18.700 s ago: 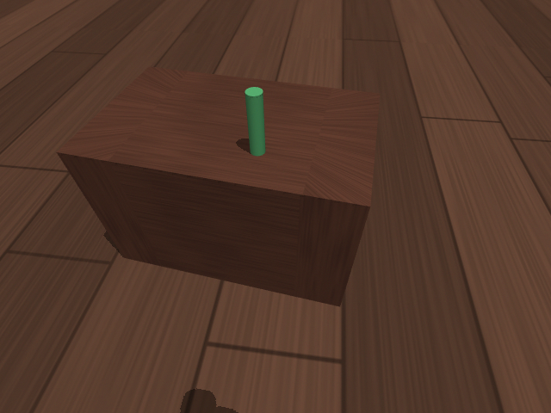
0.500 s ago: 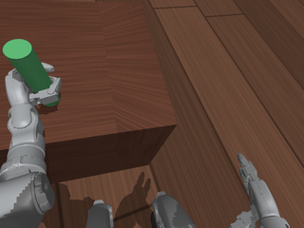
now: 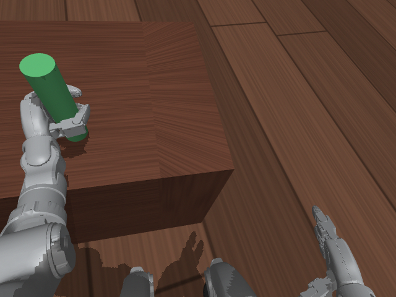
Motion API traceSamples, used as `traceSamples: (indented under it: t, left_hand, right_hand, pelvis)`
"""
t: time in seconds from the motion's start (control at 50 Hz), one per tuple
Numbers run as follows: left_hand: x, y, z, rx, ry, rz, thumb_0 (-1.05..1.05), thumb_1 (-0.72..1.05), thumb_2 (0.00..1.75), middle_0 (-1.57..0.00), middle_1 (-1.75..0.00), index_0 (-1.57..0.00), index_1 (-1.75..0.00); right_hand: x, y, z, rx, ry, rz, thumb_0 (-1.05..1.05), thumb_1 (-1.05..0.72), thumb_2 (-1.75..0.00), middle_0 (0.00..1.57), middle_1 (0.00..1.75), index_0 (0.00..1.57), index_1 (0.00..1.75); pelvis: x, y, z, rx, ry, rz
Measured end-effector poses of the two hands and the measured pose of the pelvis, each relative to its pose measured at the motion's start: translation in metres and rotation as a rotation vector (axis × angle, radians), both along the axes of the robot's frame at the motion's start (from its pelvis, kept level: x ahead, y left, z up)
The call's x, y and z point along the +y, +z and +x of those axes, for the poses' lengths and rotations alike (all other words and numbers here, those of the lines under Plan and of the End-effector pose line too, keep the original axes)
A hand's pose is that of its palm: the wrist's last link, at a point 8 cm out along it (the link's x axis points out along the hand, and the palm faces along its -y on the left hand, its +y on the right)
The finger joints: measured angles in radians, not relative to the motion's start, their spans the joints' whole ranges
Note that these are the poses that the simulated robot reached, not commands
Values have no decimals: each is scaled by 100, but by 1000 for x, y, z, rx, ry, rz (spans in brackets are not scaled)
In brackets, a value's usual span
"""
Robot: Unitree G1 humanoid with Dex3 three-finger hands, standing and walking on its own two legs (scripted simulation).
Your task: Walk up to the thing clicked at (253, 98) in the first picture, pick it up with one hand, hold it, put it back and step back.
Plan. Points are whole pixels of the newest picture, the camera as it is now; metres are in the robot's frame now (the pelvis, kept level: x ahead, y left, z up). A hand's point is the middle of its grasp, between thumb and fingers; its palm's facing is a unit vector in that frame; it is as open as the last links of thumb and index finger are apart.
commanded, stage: settle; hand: left
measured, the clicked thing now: (60, 105) +0.50 +0.21 +0.06
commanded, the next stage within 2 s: lift in 0.28 s
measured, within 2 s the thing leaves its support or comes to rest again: neither
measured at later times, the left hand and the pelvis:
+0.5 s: hand (70, 105) +0.50 +0.19 +0.06, palm faces +0.20 -0.98 -0.03, open 6.1 cm; pelvis +0.00 +0.00 +0.01, yaw +0 degrees
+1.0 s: hand (60, 104) +0.44 +0.18 +0.13, palm faces +0.18 -0.98 -0.04, open 6.1 cm; pelvis +0.02 +0.00 +0.04, yaw +0 degrees
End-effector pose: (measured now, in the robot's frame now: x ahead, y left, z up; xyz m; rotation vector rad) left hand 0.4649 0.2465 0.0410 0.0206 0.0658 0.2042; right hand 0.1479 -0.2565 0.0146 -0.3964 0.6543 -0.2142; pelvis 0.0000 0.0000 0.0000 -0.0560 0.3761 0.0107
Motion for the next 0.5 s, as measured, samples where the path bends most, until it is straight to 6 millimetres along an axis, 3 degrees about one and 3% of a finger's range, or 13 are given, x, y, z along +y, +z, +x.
traceSamples:
  t: [0.5]
  left_hand:
    - [-5,26,-1,-6,-5,5,1,8,106,-86,-106,-99,-107]
  right_hand:
    - [-3,6,2,-9,-16,22,-1,53,-5,6,5,6,5]
  pelvis:
    - [-1,11,3,-29,-2,8]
